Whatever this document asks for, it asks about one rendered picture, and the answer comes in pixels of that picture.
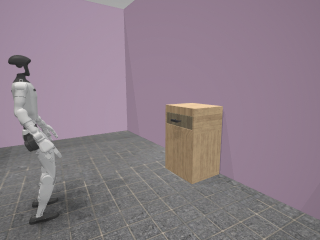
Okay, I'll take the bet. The right robot forearm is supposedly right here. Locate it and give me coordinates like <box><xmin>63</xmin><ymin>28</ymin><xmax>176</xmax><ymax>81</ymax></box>
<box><xmin>16</xmin><ymin>109</ymin><xmax>45</xmax><ymax>143</ymax></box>

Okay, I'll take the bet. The handle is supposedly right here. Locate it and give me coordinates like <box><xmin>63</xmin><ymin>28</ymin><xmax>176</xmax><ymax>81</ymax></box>
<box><xmin>170</xmin><ymin>119</ymin><xmax>181</xmax><ymax>123</ymax></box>

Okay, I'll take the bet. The robot right shin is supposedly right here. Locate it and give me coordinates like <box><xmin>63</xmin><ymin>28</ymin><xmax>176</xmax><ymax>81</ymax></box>
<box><xmin>36</xmin><ymin>175</ymin><xmax>57</xmax><ymax>218</ymax></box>

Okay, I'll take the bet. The drawer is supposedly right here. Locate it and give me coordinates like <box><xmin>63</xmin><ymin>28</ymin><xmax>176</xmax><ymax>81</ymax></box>
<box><xmin>166</xmin><ymin>112</ymin><xmax>193</xmax><ymax>130</ymax></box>

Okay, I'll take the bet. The left robot foot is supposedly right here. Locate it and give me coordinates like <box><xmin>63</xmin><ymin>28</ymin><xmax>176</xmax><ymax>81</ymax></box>
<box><xmin>32</xmin><ymin>198</ymin><xmax>58</xmax><ymax>208</ymax></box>

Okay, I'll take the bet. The left robot hand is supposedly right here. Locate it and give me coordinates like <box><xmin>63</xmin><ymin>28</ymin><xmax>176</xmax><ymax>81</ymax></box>
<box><xmin>41</xmin><ymin>124</ymin><xmax>58</xmax><ymax>141</ymax></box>

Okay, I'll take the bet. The robot right upper arm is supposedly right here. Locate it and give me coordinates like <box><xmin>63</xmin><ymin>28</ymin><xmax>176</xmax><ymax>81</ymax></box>
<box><xmin>13</xmin><ymin>82</ymin><xmax>29</xmax><ymax>118</ymax></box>

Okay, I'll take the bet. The right robot hand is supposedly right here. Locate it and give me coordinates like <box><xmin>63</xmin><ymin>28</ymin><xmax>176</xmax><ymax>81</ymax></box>
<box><xmin>38</xmin><ymin>139</ymin><xmax>62</xmax><ymax>163</ymax></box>

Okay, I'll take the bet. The cabinet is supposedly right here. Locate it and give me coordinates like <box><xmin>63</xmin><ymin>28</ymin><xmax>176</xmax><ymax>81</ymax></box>
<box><xmin>165</xmin><ymin>103</ymin><xmax>223</xmax><ymax>184</ymax></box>

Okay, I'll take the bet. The left robot forearm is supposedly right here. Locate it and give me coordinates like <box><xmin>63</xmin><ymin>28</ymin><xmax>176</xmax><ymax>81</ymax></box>
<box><xmin>35</xmin><ymin>115</ymin><xmax>46</xmax><ymax>128</ymax></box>

